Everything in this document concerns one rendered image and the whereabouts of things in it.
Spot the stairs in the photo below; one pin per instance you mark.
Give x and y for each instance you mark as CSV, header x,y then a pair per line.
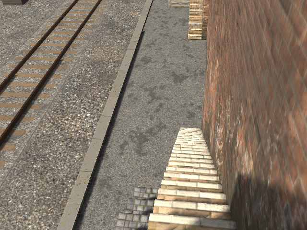
x,y
190,196
195,19

